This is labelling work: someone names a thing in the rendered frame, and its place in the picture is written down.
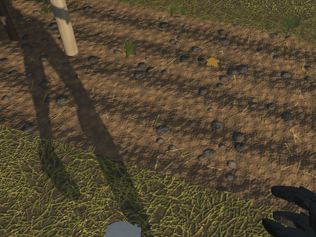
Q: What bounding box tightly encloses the robot right hand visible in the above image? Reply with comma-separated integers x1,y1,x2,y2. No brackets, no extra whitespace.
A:
262,186,316,237

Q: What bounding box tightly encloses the left robot thigh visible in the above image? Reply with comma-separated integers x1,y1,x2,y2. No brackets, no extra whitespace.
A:
104,221,141,237

